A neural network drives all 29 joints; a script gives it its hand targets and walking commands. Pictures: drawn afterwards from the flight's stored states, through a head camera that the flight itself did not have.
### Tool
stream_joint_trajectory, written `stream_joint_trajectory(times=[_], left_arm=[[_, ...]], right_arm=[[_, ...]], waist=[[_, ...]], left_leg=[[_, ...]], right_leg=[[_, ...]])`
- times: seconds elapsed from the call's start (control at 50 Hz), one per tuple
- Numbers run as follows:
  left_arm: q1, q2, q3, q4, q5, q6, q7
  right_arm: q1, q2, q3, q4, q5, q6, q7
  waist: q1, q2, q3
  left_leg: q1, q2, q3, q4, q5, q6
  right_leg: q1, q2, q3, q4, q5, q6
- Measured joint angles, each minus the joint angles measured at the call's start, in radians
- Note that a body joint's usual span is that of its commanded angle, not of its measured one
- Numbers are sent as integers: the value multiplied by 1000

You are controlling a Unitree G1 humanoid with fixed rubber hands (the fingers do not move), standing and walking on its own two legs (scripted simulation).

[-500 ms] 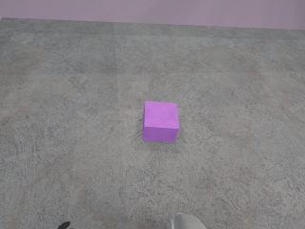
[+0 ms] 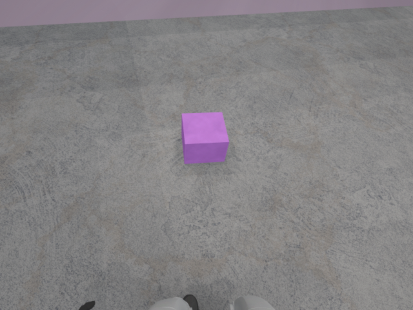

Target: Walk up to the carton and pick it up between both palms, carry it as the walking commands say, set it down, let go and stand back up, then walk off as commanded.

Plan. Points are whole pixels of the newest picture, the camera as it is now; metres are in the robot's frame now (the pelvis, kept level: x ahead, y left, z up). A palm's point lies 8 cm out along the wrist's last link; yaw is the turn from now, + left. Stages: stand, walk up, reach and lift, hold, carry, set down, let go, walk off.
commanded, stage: walk off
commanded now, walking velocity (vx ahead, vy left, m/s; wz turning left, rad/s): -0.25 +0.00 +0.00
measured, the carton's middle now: (203, 137) +1.06 +0.00 -0.68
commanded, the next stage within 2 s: stand in 0.68 s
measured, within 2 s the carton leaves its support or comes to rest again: neither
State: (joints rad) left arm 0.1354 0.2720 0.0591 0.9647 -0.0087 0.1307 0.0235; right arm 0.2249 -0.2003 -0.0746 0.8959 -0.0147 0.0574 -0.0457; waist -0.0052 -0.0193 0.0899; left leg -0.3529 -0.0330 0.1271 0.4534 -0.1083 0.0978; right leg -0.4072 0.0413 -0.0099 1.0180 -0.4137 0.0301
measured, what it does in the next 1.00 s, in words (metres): walks backwards: right foot, then left foot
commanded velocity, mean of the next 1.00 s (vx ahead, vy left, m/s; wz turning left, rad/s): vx -0.17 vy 0.00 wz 0.00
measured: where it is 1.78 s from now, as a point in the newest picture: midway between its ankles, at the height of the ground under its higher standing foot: outside the picture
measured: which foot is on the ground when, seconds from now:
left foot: down 0.00-0.16, up 0.18-0.52, down 0.54-1.00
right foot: up 0.00-0.14, down 0.16-0.54, up 0.56-1.00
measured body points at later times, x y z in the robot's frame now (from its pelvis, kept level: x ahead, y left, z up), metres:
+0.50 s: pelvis -0.17 +0.01 +0.00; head -0.15 +0.01 +0.45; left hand -0.09 +0.28 -0.14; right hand -0.09 -0.26 -0.14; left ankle -0.28 +0.11 -0.71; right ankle -0.08 -0.13 -0.73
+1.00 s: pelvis -0.29 +0.03 +0.00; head -0.23 +0.05 +0.45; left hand -0.20 +0.29 -0.15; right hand -0.26 -0.22 -0.13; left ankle -0.28 +0.10 -0.73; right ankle -0.30 -0.09 -0.70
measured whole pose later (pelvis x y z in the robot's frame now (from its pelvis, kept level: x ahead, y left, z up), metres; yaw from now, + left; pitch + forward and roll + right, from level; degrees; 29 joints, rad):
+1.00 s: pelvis -0.29 +0.03 +0.00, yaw +0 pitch +2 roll -2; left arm 0.14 0.27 0.04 0.96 -0.01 0.08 0.03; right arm 0.25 -0.17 -0.07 0.95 -0.02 0.04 -0.04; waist -0.03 -0.02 0.09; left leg -0.29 -0.03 0.03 0.52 -0.27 0.08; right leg -0.37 0.02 -0.04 0.76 -0.41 0.02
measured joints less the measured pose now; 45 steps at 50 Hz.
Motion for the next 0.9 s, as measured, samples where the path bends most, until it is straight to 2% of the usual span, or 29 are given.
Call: stream_joint_trajectory(times=[0.06,0.14,0.16,0.18,0.2,0.22,0.24,0.28,0.32,0.36,0.42,0.48,0.52,0.54,0.58,0.6,0.66,0.7,0.74,0.78,0.9], left_arm=[[7,0,0,7,0,-7,0],[62,0,-1,30,0,-17,0],[86,0,0,36,0,-20,0],[105,-1,0,45,0,-22,0],[121,-1,0,52,0,-21,1],[137,-1,1,56,0,-19,7],[150,-1,1,56,0,-19,14],[148,-2,-1,53,0,-24,18],[126,-3,-11,45,0,-36,19],[95,-6,-19,27,0,-50,19],[53,-6,-19,-1,0,-60,19],[22,-6,-19,-15,0,-57,19],[17,-6,-20,-20,0,-52,18],[17,-5,-19,-23,0,-51,14],[25,-5,-8,-19,0,-41,14],[31,-5,-7,-19,0,-36,13],[32,-5,-2,-20,0,-33,6],[32,-5,-1,-19,0,-33,4],[32,-5,-2,-13,0,-32,4],[32,-5,-2,-10,0,-31,4],[24,-5,-5,-7,0,-37,4]], right_arm=[[0,-1,0,-7,0,0,0],[-3,-6,0,-25,-2,0,0],[-4,-6,0,-31,-2,0,0],[-9,-6,0,-33,-2,0,0],[-10,-4,0,-33,-2,2,2],[-9,-1,0,-29,-2,7,7],[-8,0,0,-26,-2,12,13],[-5,-6,0,-19,-2,14,30],[-2,-18,0,-7,-2,14,36],[2,-29,0,4,-2,14,37],[2,-30,0,11,-2,14,37],[2,-30,0,10,-1,15,28],[5,-33,0,11,0,15,17],[10,-38,0,10,0,15,12],[17,-25,1,33,0,16,12],[27,-17,0,37,0,15,12],[42,1,0,46,-1,15,13],[41,1,1,37,-1,15,17],[36,1,0,25,-1,8,17],[30,2,0,17,-1,-1,17],[30,26,0,34,-1,-21,5]], waist=[[7,7,-3],[19,25,-17],[25,26,-24],[29,30,-19],[30,25,-11],[27,12,-8],[21,-5,-10],[11,-31,-12],[-1,-37,-15],[-1,-25,-15],[2,-12,-15],[5,-16,-7],[2,-8,1],[-1,11,4],[20,5,15],[20,6,15],[10,1,15],[31,-6,14],[48,-11,9],[47,-13,9],[-7,-10,8]], left_leg=[[-34,0,6,-25,48,0],[-66,-1,25,-77,121,0],[-81,-3,34,-81,127,-13],[-107,-3,33,-45,62,-48],[-148,-14,8,90,-87,-79],[-197,-32,-30,280,-201,-93],[-234,-48,-64,458,-263,-96],[-246,-55,-124,717,-281,-96],[-174,-54,-184,790,-283,-96],[-70,-44,-219,764,-283,-97],[86,-35,-211,615,-318,-108],[230,-30,-157,353,-416,-108],[319,-22,-136,132,-363,-108],[338,-7,-148,65,-309,-94],[333,-7,-136,77,-316,-47],[328,-1,-140,77,-314,-34],[293,8,-174,72,-286,-25],[260,7,-168,70,-266,-24],[218,6,-153,70,-249,-22],[177,6,-141,70,-232,-19],[99,6,-120,70,-186,-17]], right_leg=[[29,-1,0,-86,-31,0],[124,0,1,-325,-45,-3],[153,-3,2,-399,-30,-11],[157,-5,1,-440,38,-26],[151,-15,0,-444,89,-42],[149,-31,-3,-447,113,-49],[148,-50,-3,-454,126,-51],[145,-78,-5,-467,145,-51],[138,-95,-7,-467,159,-51],[129,-98,-8,-467,174,-51],[111,-101,-9,-468,199,-49],[93,-111,-11,-468,226,-34],[85,-109,-22,-468,246,-16],[71,-94,-33,-455,244,-14],[36,-88,-32,-340,54,-14],[18,-76,-32,-255,-1,-14],[-12,-45,-30,-30,-18,-14],[-13,-29,-29,35,-14,-14],[-14,-21,-28,47,-14,-14],[-14,-20,-28,47,-13,-14],[-8,-26,-27,-38,-16,-14]])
